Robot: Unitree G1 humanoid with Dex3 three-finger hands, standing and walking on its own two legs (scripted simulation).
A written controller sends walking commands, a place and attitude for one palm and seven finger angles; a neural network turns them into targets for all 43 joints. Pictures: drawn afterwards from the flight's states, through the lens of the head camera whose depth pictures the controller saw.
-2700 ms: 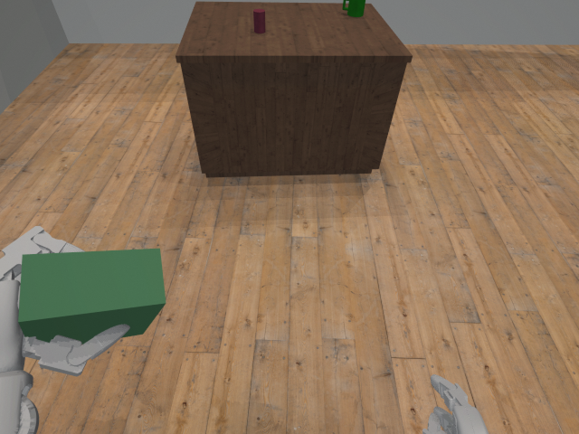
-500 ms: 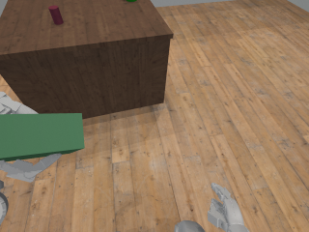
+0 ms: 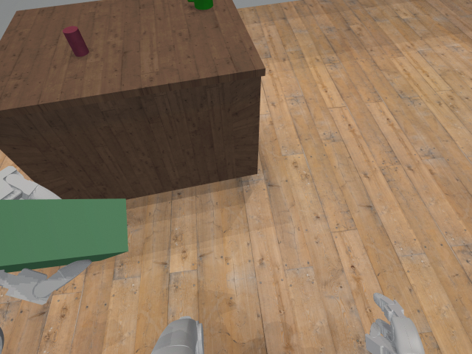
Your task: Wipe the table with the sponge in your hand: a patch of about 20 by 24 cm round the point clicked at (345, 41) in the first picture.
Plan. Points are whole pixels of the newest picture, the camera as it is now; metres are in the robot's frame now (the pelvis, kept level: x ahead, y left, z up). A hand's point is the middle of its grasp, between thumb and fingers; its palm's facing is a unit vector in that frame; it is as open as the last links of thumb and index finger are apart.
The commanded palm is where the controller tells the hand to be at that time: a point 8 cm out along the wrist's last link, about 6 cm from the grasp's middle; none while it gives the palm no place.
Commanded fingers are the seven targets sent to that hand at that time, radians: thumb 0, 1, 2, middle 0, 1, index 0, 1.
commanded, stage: walk to a spot facing it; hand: left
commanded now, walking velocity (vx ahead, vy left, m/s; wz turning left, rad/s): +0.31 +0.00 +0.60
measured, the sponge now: (77, 236) +0.24 +0.19 +0.17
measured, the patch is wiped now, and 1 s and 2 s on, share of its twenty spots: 0.00 0.00 0.00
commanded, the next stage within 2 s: none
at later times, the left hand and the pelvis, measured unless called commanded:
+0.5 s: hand (3, 177) +0.29 +0.26 +0.22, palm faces +0.56 -0.66 -0.50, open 9.8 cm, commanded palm +0.23 +0.30 +0.18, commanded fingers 0.00 0.10 1.30 -1.20 -1.60 -1.20 -1.60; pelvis +0.14 -0.01 +0.00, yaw +13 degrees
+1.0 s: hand (7, 203) +0.27 +0.27 +0.19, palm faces +0.73 -0.49 -0.47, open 9.8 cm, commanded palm +0.19 +0.28 +0.18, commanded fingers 0.00 0.10 1.30 -1.20 -1.60 -1.20 -1.60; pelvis +0.19 -0.04 -0.02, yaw +30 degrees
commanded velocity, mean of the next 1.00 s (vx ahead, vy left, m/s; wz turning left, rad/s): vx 0.11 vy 0.00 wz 0.59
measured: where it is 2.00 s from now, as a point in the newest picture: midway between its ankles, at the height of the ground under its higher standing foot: outside the picture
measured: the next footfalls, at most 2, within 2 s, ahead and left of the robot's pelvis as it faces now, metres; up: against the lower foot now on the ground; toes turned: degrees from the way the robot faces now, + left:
left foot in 0.20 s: +0.20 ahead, +0.13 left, +0.00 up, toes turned +15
right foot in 0.60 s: +0.27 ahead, -0.14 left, +0.00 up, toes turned +10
